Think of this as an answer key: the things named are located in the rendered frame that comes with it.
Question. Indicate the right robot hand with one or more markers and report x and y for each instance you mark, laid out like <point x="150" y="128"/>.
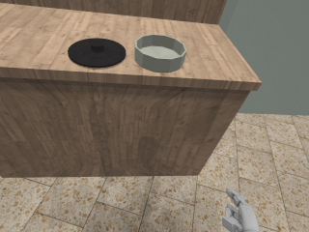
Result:
<point x="241" y="219"/>

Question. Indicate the table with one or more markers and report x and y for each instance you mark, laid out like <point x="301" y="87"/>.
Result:
<point x="60" y="119"/>

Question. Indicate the lid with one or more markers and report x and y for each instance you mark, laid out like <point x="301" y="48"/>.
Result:
<point x="81" y="53"/>

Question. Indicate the knob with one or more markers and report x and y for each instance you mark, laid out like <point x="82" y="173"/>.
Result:
<point x="97" y="45"/>

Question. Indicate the pot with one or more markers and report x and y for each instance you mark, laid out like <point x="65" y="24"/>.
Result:
<point x="159" y="53"/>

